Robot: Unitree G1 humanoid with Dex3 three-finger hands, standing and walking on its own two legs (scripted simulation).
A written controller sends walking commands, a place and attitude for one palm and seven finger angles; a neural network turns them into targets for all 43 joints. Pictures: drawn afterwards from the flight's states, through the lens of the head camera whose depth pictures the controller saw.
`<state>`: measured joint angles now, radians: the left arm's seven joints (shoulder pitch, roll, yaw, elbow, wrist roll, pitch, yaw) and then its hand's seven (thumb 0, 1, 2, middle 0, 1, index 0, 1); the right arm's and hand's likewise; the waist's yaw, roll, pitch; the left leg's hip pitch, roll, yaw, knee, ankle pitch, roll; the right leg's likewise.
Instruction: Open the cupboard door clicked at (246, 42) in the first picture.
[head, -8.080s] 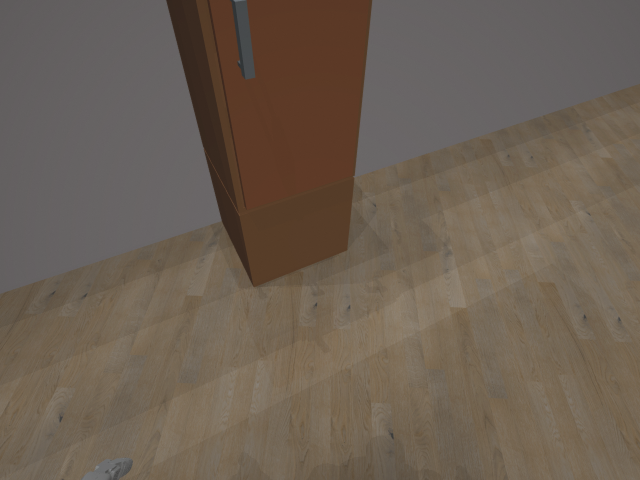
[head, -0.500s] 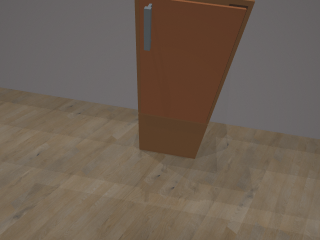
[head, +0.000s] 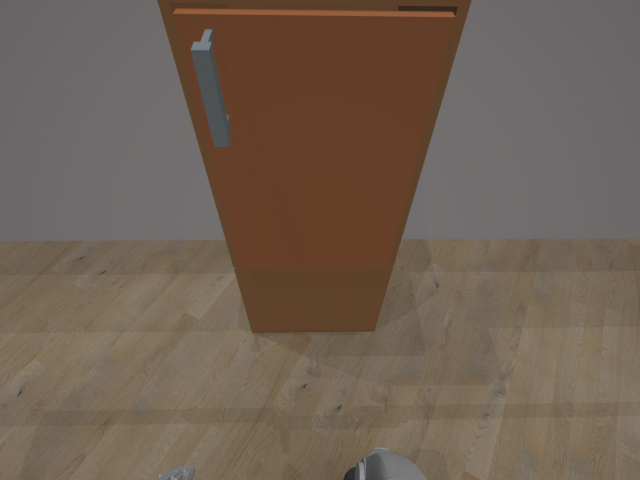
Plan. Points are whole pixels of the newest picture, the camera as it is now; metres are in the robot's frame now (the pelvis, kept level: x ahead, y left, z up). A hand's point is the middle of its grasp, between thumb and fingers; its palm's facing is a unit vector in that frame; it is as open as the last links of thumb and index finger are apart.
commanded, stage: come to a stop and stand still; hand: left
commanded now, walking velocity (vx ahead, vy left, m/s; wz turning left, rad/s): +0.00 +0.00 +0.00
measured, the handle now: (215, 90) +0.60 +0.15 +0.16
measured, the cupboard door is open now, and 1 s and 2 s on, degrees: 0 0 0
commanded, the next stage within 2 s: look again from close up in 1.40 s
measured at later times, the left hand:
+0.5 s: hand out of the picture +0.13 +0.20 -0.16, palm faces +0.04 -0.97 -0.26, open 7.3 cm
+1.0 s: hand out of the picture +0.07 +0.19 -0.16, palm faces -0.03 -0.97 -0.24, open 7.4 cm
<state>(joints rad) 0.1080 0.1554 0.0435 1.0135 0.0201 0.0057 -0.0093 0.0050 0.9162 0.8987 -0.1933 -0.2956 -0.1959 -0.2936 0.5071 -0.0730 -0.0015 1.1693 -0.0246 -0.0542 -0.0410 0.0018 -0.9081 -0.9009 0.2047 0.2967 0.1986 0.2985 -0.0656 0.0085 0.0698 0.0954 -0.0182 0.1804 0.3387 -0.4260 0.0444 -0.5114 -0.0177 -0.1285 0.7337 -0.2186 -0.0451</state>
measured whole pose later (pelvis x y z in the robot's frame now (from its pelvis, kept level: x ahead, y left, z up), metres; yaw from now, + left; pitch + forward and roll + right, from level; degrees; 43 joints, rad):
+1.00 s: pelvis +0.03 +0.00 +0.01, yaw -2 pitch +0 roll +0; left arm 0.23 0.18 0.04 1.09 0.01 0.02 0.01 0.01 0.91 0.90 -0.20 -0.30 -0.20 -0.29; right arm 0.27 -0.18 -0.04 1.08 -0.01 0.02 -0.03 0.00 -0.91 -0.90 0.21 0.30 0.20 0.30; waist -0.03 0.03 0.04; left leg -0.25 0.07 0.03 0.50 -0.26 -0.05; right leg -0.16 -0.02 -0.04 0.47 -0.30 0.01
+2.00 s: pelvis -0.01 +0.03 +0.01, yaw -1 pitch -1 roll -1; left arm 0.36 0.18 0.00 1.06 0.03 0.01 0.03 0.00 0.91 0.90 -0.20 -0.30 -0.20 -0.29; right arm 0.28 -0.16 -0.01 1.01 -0.01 -0.01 -0.02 0.00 -0.94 -0.90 0.20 0.30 0.20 0.30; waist 0.01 -0.03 -0.02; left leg -0.28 -0.03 0.08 0.49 -0.20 0.07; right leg -0.21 -0.06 -0.05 0.48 -0.26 0.02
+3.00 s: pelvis +0.06 -0.05 +0.00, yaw +0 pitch +1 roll +0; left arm 0.25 0.16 0.03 1.01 0.03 0.00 0.04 0.02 0.93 0.90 -0.20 -0.30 -0.20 -0.29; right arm 0.25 -0.15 -0.04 1.04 -0.01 0.03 -0.03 0.01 -0.93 -0.90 0.20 0.30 0.20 0.30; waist -0.01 0.00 0.05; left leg -0.32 0.03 0.09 0.68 -0.42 -0.01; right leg -0.31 -0.04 -0.09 0.61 -0.32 -0.02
